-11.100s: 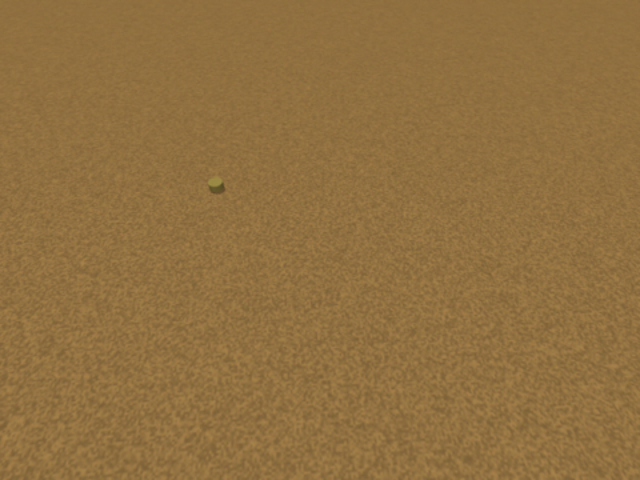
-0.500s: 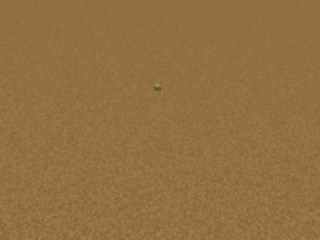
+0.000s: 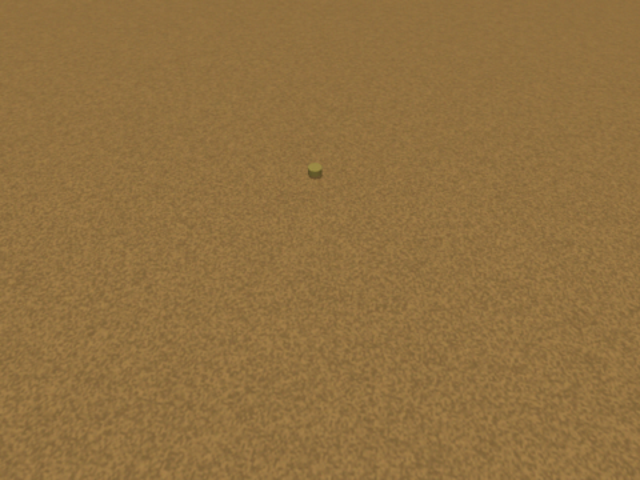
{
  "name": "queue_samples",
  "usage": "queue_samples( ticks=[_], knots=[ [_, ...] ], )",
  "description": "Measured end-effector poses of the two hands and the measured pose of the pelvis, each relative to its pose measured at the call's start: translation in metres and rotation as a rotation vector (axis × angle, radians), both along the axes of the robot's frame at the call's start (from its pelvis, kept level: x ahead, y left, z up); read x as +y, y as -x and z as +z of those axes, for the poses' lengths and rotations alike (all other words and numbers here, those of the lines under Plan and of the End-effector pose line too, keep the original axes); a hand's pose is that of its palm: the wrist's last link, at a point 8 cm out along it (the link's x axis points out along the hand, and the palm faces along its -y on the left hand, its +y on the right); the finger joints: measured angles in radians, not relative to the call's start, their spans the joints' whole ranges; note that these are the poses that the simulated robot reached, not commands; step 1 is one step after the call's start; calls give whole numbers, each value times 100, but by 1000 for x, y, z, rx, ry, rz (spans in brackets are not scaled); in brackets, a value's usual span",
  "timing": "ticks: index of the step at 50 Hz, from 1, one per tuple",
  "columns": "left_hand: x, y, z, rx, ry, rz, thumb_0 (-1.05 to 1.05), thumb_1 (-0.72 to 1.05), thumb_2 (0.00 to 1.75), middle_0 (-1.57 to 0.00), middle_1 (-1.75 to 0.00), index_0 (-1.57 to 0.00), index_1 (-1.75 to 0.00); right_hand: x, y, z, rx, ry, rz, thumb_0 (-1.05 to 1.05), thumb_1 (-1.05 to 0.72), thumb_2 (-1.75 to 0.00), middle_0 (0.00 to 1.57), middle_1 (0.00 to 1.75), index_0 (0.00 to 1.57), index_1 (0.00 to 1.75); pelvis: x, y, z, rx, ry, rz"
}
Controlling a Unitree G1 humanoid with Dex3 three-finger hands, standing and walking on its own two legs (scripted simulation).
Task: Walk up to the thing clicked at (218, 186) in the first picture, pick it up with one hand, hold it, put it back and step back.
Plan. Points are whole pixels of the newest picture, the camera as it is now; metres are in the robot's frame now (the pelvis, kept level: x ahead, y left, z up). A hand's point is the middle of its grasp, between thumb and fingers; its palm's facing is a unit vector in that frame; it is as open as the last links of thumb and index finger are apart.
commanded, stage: stand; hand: left
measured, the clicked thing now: (314, 169) +1.63 +0.01 -0.77
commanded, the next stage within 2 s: walk up in 0.78 s
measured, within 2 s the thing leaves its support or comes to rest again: neither
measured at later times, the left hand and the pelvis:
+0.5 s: hand out of the picture +0.07 +0.25 -0.16, palm faces -0.02 -0.94 -0.35, open 7.4 cm; pelvis +0.00 +0.00 +0.00, yaw +0 degrees
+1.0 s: hand out of the picture +0.10 +0.29 -0.15, palm faces -0.25 -0.87 -0.43, open 7.4 cm; pelvis +0.01 +0.01 -0.01, yaw -12 degrees
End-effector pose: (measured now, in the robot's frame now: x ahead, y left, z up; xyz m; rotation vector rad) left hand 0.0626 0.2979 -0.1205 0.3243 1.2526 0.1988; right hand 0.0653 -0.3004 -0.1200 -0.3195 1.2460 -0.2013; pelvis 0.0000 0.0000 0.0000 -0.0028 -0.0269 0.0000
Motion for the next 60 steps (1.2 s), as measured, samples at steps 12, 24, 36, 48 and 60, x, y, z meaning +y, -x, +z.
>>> queue_samples(
  ticks=[12,24,36,48,60],
  knots=[
    [0,-6,2,-21,-2,-1,0,90,90,-20,-30,-21,-30,2,-5,1,-20,-3,2,1,-90,-90,20,30,20,30,0,0,0,-6,-1,0],
    [0,0,1,-19,0,0,0,90,90,-20,-30,-21,-30,1,0,1,-21,-1,-1,1,-90,-90,20,30,20,30,0,3,0,-12,0,-2],
    [1,10,1,-6,-2,2,0,90,90,-20,-30,-21,-30,1,11,0,-5,-4,-7,1,-90,-90,20,30,20,30,0,8,0,-13,-1,-1],
    [31,-16,8,121,-90,-155,1,90,90,-21,-30,-21,-30,-29,23,4,-187,15,-150,1,-90,-90,20,30,20,30,16,-3,-14,33,-9,-187],
    [8,-203,44,-178,-237,-358,0,90,90,-20,-30,-21,-30,-69,24,-40,-120,-5,-304,1,-90,-90,20,30,20,30,-22,-85,-41,-2,28,-343]
  ],
)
